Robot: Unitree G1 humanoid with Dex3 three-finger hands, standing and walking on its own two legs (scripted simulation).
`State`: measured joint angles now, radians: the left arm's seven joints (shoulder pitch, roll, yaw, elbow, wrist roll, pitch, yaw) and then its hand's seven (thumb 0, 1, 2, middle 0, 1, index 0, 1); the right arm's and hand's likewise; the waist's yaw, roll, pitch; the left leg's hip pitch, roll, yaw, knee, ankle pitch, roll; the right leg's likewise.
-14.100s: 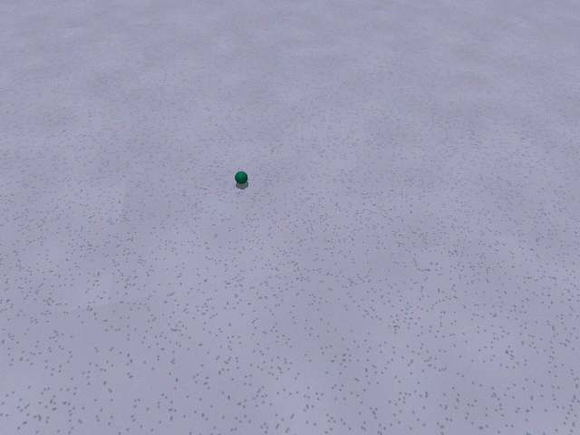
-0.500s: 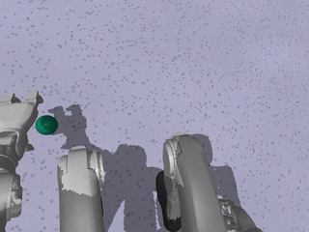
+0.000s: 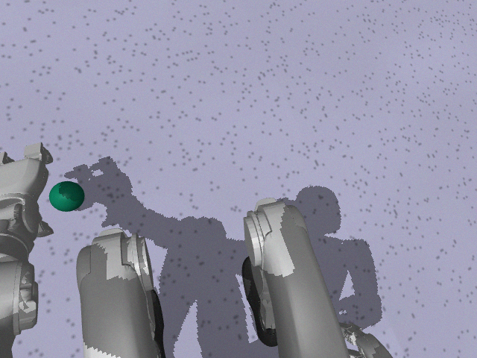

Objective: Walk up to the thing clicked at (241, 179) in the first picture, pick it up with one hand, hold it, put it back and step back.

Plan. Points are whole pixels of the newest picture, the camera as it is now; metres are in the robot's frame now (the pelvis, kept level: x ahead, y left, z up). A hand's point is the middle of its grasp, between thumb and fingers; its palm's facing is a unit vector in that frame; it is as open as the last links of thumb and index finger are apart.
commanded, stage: approach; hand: left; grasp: from above
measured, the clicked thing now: (67, 196) +0.43 +0.27 -0.30
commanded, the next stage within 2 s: rest palm in 0.18 s
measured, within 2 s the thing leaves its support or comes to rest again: neither
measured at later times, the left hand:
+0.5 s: hand (49, 172) +0.45 +0.26 -0.19, palm faces -0.43 -0.06 -0.90, open 14.2 cm
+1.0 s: hand (64, 187) +0.44 +0.26 -0.25, palm faces -0.42 -0.10 -0.90, open 14.3 cm
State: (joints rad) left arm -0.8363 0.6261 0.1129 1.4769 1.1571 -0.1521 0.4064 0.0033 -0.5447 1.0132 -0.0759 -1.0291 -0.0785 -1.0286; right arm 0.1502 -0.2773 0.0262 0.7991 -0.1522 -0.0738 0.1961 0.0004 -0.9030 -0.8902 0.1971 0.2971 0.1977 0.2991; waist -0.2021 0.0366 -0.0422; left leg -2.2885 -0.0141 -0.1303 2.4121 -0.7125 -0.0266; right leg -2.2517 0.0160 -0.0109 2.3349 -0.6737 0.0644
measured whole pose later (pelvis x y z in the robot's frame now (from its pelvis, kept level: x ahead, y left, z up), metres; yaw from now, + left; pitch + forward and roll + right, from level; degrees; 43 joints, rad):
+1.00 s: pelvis +0.01 +0.01 -0.04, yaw -4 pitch +31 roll -10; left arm -0.91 0.75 0.16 1.69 1.34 -0.27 0.70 0.00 -0.53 1.01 -0.08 -0.96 -0.07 -0.97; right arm 0.09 -0.29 0.11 0.81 -0.28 -0.17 0.26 0.00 -0.89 -0.89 0.20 0.30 0.20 0.30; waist -0.30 -0.05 0.02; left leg -2.35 -0.02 -0.20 2.56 -0.75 -0.03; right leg -2.29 0.04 -0.06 2.43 -0.69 0.07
